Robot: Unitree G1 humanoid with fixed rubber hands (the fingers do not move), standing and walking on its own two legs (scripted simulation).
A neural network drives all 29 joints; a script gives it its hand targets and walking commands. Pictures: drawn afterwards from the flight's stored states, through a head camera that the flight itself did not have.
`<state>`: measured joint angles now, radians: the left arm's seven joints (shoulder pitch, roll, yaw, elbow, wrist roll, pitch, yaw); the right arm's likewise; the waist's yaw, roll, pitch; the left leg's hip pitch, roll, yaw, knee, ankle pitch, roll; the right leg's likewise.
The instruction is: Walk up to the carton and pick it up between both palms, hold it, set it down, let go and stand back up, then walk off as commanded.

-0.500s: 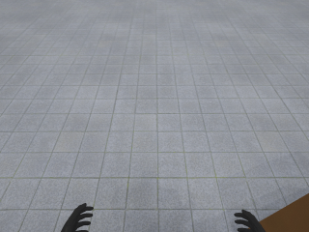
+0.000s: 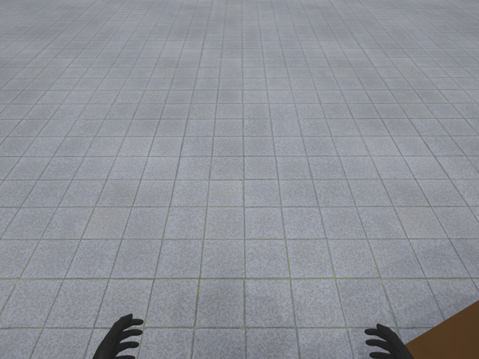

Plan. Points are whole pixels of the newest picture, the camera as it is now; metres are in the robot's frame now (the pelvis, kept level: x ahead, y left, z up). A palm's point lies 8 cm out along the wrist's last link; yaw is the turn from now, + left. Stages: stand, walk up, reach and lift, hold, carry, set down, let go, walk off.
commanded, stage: stand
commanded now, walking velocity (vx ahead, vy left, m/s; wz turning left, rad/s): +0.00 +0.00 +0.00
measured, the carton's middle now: out of the picture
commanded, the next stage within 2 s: walk up in 0.70 s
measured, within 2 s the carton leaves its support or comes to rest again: neither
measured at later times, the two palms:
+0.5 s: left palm out of the picture +0.15 +0.25 -0.08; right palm out of the picture +0.14 -0.25 -0.08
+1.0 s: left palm out of the picture +0.12 +0.25 -0.09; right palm out of the picture +0.12 -0.26 -0.08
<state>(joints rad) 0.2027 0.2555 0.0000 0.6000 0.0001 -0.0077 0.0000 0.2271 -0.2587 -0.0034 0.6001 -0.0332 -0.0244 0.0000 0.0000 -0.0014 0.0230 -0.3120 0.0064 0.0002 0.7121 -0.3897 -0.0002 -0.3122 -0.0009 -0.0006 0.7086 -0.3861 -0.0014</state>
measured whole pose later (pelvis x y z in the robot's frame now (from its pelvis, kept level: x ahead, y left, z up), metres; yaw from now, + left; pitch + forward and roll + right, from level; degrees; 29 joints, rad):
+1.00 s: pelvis -0.03 +0.00 -0.01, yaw -1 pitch -4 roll -1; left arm 0.20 0.28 0.00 0.60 0.00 0.01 -0.02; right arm 0.19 -0.28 -0.01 0.60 0.00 -0.03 -0.01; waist 0.00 0.00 0.10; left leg -0.31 0.03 0.01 0.77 -0.39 0.00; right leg -0.32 0.02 0.00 0.76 -0.37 -0.02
